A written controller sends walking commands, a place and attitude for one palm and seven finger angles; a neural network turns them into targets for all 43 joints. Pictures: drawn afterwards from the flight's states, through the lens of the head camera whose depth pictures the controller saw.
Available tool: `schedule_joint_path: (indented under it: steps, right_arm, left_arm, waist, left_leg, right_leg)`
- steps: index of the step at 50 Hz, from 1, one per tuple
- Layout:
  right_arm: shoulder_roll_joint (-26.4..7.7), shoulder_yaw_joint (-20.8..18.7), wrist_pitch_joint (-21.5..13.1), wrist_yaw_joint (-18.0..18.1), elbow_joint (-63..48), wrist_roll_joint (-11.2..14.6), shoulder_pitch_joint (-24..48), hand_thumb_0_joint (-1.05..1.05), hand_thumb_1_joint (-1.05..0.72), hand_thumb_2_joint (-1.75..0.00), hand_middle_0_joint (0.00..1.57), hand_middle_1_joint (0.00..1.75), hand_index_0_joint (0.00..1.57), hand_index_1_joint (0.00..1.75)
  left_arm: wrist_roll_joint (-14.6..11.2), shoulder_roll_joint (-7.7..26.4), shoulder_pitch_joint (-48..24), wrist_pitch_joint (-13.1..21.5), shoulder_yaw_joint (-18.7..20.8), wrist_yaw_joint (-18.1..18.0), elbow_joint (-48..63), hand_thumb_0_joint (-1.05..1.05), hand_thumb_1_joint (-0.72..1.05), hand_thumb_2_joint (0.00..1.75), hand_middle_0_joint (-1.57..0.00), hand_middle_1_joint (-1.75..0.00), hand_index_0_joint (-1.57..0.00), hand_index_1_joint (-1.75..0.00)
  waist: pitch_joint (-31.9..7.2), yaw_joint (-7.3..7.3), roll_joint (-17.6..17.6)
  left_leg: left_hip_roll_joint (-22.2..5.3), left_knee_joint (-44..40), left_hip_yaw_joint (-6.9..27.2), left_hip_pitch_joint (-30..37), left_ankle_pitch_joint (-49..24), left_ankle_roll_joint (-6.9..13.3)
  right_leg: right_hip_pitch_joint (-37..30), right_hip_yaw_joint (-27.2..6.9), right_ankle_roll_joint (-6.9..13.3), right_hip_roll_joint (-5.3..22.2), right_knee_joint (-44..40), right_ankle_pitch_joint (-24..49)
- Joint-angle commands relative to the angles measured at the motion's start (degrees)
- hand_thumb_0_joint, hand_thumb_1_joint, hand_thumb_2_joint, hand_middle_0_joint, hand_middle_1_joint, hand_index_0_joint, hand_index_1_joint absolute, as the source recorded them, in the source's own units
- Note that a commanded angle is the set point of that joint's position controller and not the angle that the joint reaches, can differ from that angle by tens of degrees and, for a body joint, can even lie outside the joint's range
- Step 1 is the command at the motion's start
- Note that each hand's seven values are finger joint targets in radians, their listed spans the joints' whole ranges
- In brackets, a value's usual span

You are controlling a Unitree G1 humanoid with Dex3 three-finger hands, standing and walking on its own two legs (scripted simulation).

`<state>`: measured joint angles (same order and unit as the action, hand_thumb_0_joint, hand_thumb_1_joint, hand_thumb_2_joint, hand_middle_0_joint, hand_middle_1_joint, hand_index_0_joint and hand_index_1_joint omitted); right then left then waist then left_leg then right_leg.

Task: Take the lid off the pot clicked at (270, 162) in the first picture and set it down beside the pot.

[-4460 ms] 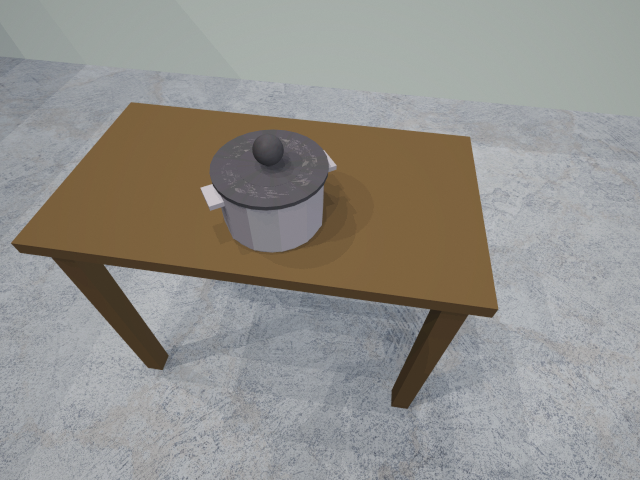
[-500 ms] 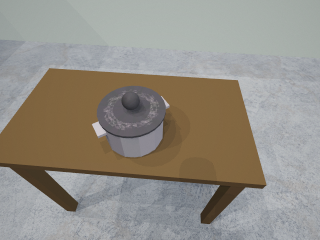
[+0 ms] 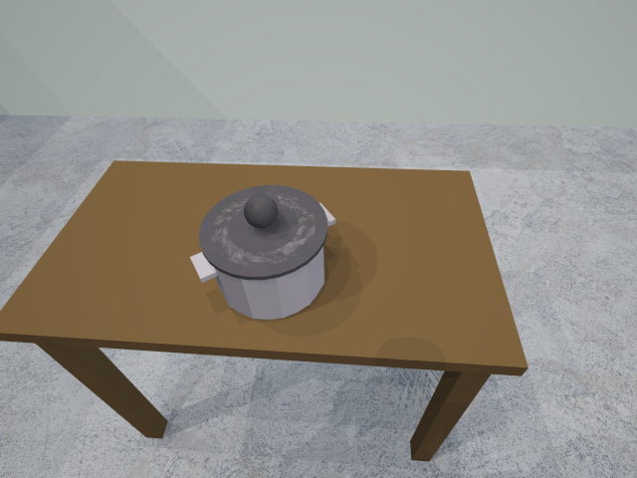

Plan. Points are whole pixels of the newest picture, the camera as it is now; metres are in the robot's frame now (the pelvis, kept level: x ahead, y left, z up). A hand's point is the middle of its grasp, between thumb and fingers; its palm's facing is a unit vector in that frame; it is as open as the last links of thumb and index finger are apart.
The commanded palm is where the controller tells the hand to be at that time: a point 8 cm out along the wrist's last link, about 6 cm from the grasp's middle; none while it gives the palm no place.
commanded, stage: come to a stop and stand still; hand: left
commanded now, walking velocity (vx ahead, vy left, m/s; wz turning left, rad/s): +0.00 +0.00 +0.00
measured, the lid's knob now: (261, 211) +0.48 +0.12 +0.07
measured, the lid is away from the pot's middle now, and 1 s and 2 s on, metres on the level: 0.00 0.00 0.00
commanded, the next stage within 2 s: look again from close up in 0.78 s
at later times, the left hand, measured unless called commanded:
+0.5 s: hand out of the picture +0.01 +0.14 -0.16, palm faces +0.01 -0.97 -0.23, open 7.3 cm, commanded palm none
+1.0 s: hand out of the picture +0.00 +0.13 -0.17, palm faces +0.03 -0.98 -0.21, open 7.3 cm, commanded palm none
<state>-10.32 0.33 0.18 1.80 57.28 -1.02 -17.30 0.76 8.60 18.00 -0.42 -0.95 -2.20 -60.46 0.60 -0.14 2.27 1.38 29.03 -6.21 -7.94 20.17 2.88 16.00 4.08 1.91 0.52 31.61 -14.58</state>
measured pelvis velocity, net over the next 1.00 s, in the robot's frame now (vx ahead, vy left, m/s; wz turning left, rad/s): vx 0.01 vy -0.04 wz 0.01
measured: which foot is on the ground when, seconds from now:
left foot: down 0.00-1.00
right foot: down 0.00-1.00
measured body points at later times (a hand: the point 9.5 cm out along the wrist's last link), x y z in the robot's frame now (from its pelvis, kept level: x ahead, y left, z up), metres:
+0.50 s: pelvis +0.01 -0.03 +0.00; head +0.02 -0.05 +0.45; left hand +0.01 +0.20 -0.14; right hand -0.04 -0.23 -0.16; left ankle -0.04 +0.08 -0.73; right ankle +0.03 -0.10 -0.73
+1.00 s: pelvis +0.01 -0.04 +0.01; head +0.03 -0.05 +0.46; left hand +0.00 +0.18 -0.15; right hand -0.02 -0.24 -0.16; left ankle -0.04 +0.08 -0.73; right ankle +0.03 -0.10 -0.73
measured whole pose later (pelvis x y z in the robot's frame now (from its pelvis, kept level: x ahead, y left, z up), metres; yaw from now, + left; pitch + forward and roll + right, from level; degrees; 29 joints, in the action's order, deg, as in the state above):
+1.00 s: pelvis +0.01 -0.04 +0.01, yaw +1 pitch +0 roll +0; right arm -6.6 1.2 -1.1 2.1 64.9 -0.5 -19.4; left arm 0.6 7.8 16.9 1.0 -0.7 -2.4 -63.6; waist 2.2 -0.1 0.9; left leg -1.9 24.4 -4.5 -6.0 18.0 -0.9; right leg 13.1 6.0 5.3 -2.9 25.5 -12.6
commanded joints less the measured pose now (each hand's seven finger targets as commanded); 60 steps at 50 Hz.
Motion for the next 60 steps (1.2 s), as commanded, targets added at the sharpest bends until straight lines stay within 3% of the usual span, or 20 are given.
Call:
schedule_joint_path:
  steps: [1,3,9,16,37,41,52,60]
  right_arm:
    - [-3.88,-0.41,-1.66,-0.32,-1.95,0.21,-4.34,0.0,-0.9,-0.9,0.2,0.3,0.2,0.3]
    - [-3.83,-0.2,-1.84,-0.29,-1.4,0.21,-4.45,0.0,-0.9,-0.9,0.2,0.3,0.2,0.3]
    - [-3.09,0.22,-2.18,-0.2,0.64,0.29,-5.52,0.0,-0.9,-0.9,0.2,0.3,0.2,0.3]
    - [-1.98,0.37,-2.42,0.15,3.9,0.39,-6.99,0.0,-0.9,-0.9,0.2,0.3,0.2,0.3]
    - [0.46,0.2,-1.69,0.42,7.58,0.57,-9.09,0.0,-0.9,-0.9,0.2,0.3,0.2,0.3]
    - [0.42,0.18,-1.82,0.42,7.72,0.55,-9.35,0.0,-0.9,-0.9,0.2,0.3,0.2,0.3]
    - [0.79,0.2,-1.71,0.56,7.83,0.71,-9.3,0.0,-0.9,-0.9,0.2,0.3,0.2,0.3]
    - [0.84,0.28,-2.03,0.62,8.1,0.78,-9.56,0.0,-0.9,-0.9,0.2,0.3,0.2,0.3]
  left_arm:
    - [-0.1,6.07,0.81,1.56,0.78,0.06,2.8,0.0,0.9,0.9,-0.2,-0.3,-0.2,-0.3]
    - [-0.12,6.22,0.94,1.6,0.89,0.13,2.7,0.0,0.9,0.9,-0.2,-0.3,-0.2,-0.3]
    - [-0.2,6.13,1.8,1.95,0.93,0.08,1.67,0.0,0.9,0.9,-0.2,-0.3,-0.2,-0.3]
    - [-0.38,5.57,2.23,2.22,0.85,-0.16,0.08,0.0,0.9,0.9,-0.2,-0.3,-0.2,-0.3]
    - [-0.35,5.65,1.98,2.04,1.19,-0.39,-1.6,0.0,0.9,0.9,-0.2,-0.3,-0.2,-0.3]
    - [-0.28,5.31,2.14,2.09,1.22,-0.44,-1.52,0.0,0.9,0.9,-0.2,-0.3,-0.2,-0.3]
    - [-0.31,5.23,2.77,1.98,1.22,-0.42,-1.85,0.0,0.9,0.9,-0.2,-0.3,-0.2,-0.3]
    - [-0.28,4.6,3.44,1.98,1.09,-0.47,-1.89,0.0,0.9,0.9,-0.2,-0.3,-0.2,-0.3]
  waist:
    - [5.82,-0.89,-4.67]
    - [5.46,-0.72,-2.81]
    - [3.77,-0.44,-2.59]
    - [2.44,-0.23,-1.82]
    - [3.8,-0.11,-3.1]
    - [3.38,-0.33,-1.0]
    - [4.01,-0.11,-2.65]
    - [3.62,0.02,-0.98]
  left_leg:
    - [-6.86,-8.8,8.36,-5.8,-1.11,0.08]
    - [-6.88,-9.24,8.27,-5.38,-1.47,-0.02]
    - [-6.78,-8.86,7.27,-4.7,-3.67,-0.41]
    - [-7.35,-8.55,6.71,-3.55,-8.81,-1.02]
    - [-7.06,-8.1,5.21,-3.03,-6.51,-1.61]
    - [-7.18,-8.03,5.38,-2.35,-8.02,-1.65]
    - [-7.48,-8.6,5.27,-2.39,-7.36,-1.55]
    - [-7.64,-8.69,5.74,-2.34,-9.48,-1.47]
  right_leg:
    - [2.49,-10.96,2.56,5.81,-9.58,-4.18]
    - [2.25,-10.91,2.67,5.91,-9.84,-3.88]
    - [-0.16,-11.24,2.82,6.39,-10.44,-0.5]
    - [-3.73,-9.85,3.0,7.0,-8.81,10.12]
    - [-4.55,-9.86,2.36,7.48,-12.31,9.4]
    - [-4.54,-9.96,2.57,7.39,-11.8,10.59]
    - [-4.87,-9.38,1.96,7.03,-12.77,9.94]
    - [-5.4,-8.78,2.18,7.08,-11.54,11.88]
